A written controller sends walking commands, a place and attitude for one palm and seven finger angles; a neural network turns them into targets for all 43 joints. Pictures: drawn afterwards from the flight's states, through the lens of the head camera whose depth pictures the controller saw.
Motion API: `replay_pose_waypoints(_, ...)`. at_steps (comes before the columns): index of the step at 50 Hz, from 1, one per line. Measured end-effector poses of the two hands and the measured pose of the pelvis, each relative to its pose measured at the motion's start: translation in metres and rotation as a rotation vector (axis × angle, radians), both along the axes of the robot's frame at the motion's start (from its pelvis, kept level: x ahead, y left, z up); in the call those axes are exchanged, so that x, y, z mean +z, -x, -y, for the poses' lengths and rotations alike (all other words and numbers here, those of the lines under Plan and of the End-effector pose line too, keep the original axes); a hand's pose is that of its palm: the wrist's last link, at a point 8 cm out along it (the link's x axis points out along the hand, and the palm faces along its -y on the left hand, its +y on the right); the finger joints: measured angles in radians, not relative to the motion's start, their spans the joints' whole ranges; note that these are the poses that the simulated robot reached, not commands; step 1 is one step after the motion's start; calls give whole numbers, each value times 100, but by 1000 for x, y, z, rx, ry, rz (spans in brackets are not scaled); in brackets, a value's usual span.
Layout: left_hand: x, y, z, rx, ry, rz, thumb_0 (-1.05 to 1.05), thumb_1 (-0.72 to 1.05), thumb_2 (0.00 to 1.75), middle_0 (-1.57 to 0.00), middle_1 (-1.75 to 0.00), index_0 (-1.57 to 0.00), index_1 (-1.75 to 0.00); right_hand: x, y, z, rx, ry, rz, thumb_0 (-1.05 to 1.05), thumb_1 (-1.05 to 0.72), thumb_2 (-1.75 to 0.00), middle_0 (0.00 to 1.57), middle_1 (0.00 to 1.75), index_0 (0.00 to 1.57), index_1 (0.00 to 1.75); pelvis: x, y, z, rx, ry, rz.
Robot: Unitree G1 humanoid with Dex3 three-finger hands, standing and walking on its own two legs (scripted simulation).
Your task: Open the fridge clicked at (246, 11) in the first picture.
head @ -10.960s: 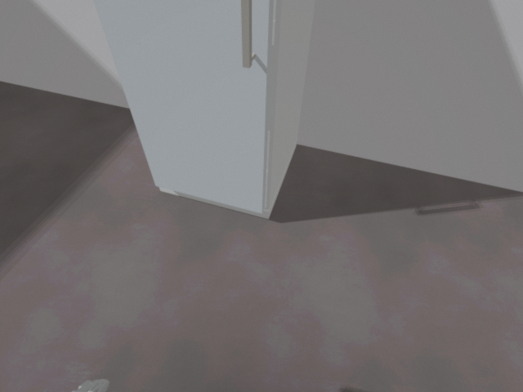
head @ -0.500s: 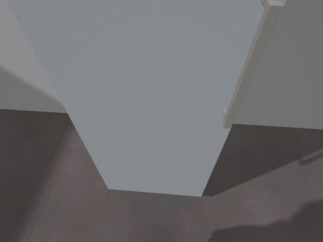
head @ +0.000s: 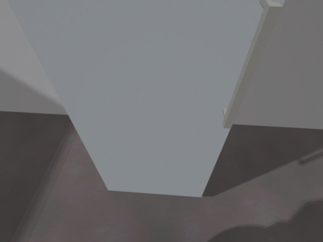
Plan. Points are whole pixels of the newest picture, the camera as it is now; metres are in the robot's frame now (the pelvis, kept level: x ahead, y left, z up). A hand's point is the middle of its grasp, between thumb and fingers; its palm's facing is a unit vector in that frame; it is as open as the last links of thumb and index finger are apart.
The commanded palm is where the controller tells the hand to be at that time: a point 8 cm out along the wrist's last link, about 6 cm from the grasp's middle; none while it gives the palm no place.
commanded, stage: raise the hand to about handle height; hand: right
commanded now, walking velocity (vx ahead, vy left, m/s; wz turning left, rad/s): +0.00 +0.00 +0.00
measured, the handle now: (242, 75) +0.45 -0.16 +0.20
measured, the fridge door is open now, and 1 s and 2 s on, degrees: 0 0 0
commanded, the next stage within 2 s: none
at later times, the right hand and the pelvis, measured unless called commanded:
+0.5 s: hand out of the picture +0.13 -0.20 -0.01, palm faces +0.18 +0.98 -0.05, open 9.1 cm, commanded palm +0.12 -0.25 +0.01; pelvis -0.05 +0.02 -0.06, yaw -2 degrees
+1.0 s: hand (293, 208) +0.19 -0.24 +0.07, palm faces +0.07 +1.00 -0.06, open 12.1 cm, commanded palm +0.16 -0.29 +0.09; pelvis -0.04 -0.01 -0.02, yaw -1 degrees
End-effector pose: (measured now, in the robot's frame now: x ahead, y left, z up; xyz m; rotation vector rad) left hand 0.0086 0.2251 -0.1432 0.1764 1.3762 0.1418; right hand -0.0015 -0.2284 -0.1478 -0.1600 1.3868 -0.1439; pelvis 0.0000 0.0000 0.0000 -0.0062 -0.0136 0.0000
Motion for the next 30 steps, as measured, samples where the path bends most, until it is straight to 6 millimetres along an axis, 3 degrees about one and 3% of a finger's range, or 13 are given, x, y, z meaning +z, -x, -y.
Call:
replay_pose_waypoints(2,1,-3,-1,7,-1,38,1,91,90,-20,-30,-20,-30,5,-8,1,-47,2,59,1,-90,-90,20,30,20,30,-2,3,1,0,-8,-5)
replay_pose_waypoints(3,3,-8,-2,3,-14,101,1,91,90,-20,-30,-20,-30,18,-28,4,-88,10,182,1,-90,-90,20,30,20,30,-3,5,1,3,-4,-1)
replay_pose_waypoints(8,17,-55,-12,-24,-34,455,1,91,90,-20,-30,-20,-30,123,-135,11,-68,63,920,2,-86,-88,20,33,20,32,-12,18,1,-23,8,-28)
replay_pose_waypoints(11,26,-87,-21,-45,-43,617,1,90,90,-20,-30,-21,-30,163,-170,6,18,7,1269,1,-82,-87,20,36,20,35,-24,29,-4,-9,7,-87)
replay_pose_waypoints(14,35,-115,-32,-71,-54,754,1,90,90,-20,-30,-21,-30,166,-171,-5,149,-93,1447,1,-77,-84,20,39,20,39,-42,40,-10,6,12,-133)
replay_pose_waypoints(17,46,-137,-41,-96,-77,849,1,90,90,-20,-30,-20,-30,142,-151,-8,179,-162,1386,1,-70,-82,21,43,21,43,-55,47,-14,7,10,-145)
replay_pose_waypoints(21,56,-152,-44,-136,-111,904,1,90,90,-20,-30,-20,-30,121,-113,5,59,-112,1273,1,-61,-78,22,49,22,49,-62,50,-19,-7,-1,-145)
replay_pose_waypoints(25,53,-152,-36,-189,-110,886,1,90,90,-20,-30,-20,-30,139,-96,18,16,5,1353,2,-51,-74,23,55,23,54,-61,51,-22,-33,-25,-132)
replay_pose_waypoints(30,34,-133,-20,-199,-59,805,1,90,90,-20,-30,-20,-30,169,-120,17,137,-33,1450,2,-40,-69,23,63,23,62,-56,54,-23,-48,-42,-114)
